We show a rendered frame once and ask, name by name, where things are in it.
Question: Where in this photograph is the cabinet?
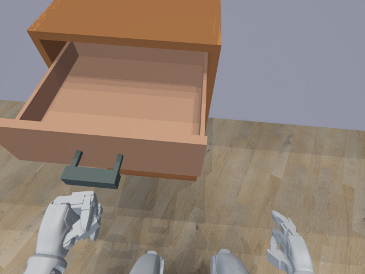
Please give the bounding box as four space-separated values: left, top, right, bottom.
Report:
27 0 222 181

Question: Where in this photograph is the handle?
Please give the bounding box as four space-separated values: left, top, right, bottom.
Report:
60 150 124 189

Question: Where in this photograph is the left robot forearm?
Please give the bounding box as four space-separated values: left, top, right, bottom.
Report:
22 254 67 274

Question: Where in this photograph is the robot right thigh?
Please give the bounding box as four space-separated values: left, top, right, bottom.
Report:
210 253 249 274

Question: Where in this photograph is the left robot hand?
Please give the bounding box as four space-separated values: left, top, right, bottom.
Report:
35 191 103 258

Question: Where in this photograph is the robot left thigh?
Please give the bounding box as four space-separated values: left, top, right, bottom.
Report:
129 253 165 274

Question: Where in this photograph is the right robot hand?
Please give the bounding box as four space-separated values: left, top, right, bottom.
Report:
267 210 315 274

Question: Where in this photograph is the drawer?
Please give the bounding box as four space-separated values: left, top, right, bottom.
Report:
0 42 208 177

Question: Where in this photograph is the robot thigh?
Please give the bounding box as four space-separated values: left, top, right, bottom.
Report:
129 253 165 274
210 253 249 274

